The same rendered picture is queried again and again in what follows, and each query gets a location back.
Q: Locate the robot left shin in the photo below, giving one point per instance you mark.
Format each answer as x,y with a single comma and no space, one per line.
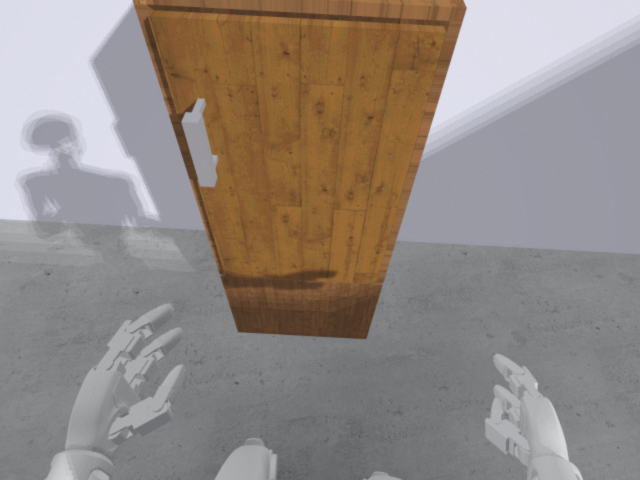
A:
254,441

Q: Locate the left robot forearm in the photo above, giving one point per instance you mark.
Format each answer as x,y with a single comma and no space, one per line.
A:
80,465

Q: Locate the handle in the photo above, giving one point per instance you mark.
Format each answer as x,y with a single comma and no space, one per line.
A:
196,135

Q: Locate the left robot hand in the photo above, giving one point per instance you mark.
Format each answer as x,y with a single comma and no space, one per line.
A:
95,423

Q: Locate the robot left thigh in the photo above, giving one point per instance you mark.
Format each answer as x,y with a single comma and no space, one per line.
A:
250,462

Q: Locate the cupboard door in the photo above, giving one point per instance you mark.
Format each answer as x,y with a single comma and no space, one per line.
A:
314,123

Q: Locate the right robot forearm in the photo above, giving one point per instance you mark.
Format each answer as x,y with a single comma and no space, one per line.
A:
552,468

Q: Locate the right robot hand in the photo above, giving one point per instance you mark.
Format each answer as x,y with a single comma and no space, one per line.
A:
534,429

